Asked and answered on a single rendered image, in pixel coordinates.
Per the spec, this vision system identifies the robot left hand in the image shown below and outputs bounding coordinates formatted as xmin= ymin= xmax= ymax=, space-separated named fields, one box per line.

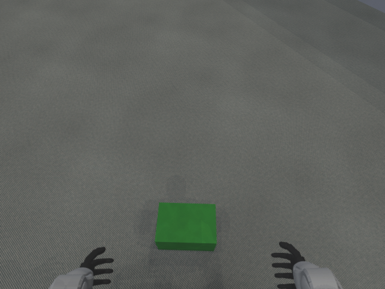
xmin=80 ymin=247 xmax=114 ymax=286

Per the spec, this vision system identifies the left robot forearm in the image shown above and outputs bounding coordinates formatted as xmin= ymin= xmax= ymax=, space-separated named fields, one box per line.
xmin=49 ymin=267 xmax=94 ymax=289

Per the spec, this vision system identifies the carton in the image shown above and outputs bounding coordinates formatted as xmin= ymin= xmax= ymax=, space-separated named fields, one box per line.
xmin=155 ymin=202 xmax=217 ymax=251

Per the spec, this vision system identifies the right robot forearm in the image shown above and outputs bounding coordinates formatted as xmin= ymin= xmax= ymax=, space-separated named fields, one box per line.
xmin=293 ymin=261 xmax=343 ymax=289

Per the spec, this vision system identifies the robot right hand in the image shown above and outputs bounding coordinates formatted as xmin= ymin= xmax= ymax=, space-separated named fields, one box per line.
xmin=271 ymin=242 xmax=305 ymax=289

